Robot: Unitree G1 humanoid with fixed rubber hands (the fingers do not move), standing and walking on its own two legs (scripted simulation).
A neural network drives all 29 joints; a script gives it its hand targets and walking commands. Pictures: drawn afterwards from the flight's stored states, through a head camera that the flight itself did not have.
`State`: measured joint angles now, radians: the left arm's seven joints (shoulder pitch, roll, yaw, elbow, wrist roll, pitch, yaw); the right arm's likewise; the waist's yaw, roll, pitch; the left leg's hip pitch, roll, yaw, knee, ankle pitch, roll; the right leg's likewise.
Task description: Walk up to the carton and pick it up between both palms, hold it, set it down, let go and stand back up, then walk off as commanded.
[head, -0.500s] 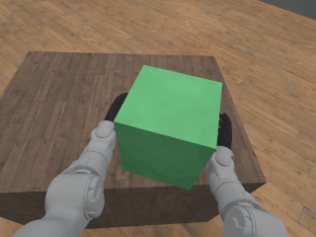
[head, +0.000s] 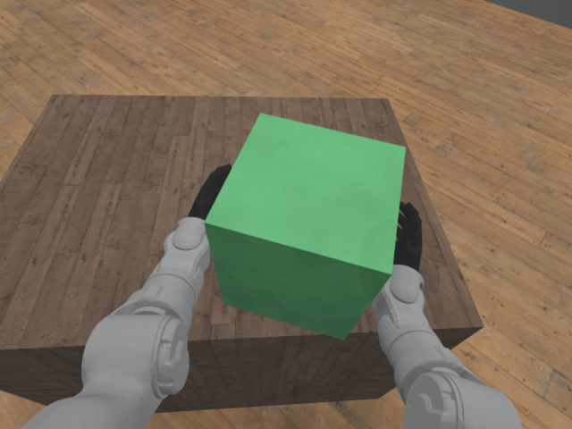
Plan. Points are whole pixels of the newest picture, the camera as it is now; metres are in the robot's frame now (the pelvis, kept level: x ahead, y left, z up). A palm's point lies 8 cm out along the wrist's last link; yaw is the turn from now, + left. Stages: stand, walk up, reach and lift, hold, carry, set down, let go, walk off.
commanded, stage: reach and lift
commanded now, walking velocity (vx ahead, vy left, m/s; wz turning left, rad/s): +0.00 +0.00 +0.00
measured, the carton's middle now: (304, 233) +0.41 -0.03 +0.03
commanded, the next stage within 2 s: none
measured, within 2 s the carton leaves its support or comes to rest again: neither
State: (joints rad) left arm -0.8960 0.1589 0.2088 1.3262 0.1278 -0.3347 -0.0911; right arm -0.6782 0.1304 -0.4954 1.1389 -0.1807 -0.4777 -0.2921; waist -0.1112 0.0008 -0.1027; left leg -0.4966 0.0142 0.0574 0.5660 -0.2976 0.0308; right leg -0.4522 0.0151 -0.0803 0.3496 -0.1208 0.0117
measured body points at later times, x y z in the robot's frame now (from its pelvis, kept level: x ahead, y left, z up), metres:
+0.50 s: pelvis +0.00 -0.01 +0.00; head +0.05 +0.01 +0.45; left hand +0.45 +0.10 +0.07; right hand +0.37 -0.19 +0.04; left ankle -0.02 +0.06 -0.73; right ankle +0.02 -0.14 -0.74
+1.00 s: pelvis -0.02 -0.01 +0.01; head -0.03 +0.01 +0.46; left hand +0.43 +0.10 +0.15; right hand +0.37 -0.20 +0.13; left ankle -0.02 +0.06 -0.74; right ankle +0.02 -0.14 -0.74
